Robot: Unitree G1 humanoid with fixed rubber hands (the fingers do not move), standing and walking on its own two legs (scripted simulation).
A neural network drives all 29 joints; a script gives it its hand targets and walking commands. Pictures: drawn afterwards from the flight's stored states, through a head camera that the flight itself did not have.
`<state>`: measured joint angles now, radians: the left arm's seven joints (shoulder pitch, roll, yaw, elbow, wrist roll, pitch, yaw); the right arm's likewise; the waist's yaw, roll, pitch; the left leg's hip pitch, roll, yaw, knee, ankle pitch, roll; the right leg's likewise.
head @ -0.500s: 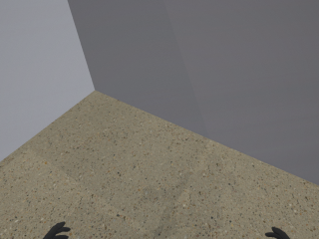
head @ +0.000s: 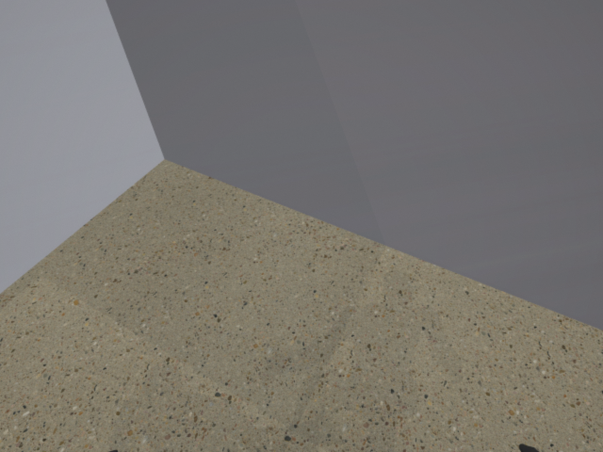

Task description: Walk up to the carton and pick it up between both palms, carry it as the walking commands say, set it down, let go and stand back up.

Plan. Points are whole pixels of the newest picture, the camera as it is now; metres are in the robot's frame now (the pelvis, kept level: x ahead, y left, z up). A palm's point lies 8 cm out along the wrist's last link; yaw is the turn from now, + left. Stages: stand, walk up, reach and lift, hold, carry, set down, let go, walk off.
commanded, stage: walk up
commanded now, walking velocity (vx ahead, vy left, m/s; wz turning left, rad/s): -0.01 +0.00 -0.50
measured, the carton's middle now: out of the picture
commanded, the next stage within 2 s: none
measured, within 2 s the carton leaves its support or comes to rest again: neither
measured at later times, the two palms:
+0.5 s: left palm out of the picture +0.15 +0.28 -0.12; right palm out of the picture +0.05 -0.25 -0.11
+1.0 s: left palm (218, 379) +0.25 +0.16 -0.10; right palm out of the picture -0.11 -0.26 -0.13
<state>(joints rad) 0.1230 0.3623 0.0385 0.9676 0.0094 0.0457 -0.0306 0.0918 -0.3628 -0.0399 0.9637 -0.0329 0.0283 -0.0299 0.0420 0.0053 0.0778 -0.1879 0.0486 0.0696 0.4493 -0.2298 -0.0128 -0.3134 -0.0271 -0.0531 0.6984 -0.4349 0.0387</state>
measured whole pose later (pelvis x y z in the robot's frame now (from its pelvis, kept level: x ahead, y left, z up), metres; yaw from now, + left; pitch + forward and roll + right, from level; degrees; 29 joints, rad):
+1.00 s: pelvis -0.01 +0.01 -0.01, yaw -32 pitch +3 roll +0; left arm 0.13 0.26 0.08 0.72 0.02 0.03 -0.01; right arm 0.28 -0.30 -0.06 0.76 -0.05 0.05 -0.02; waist -0.02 0.04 0.05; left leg -0.41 0.11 0.10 0.98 -0.53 -0.06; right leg -0.33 0.00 -0.04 0.61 -0.32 -0.02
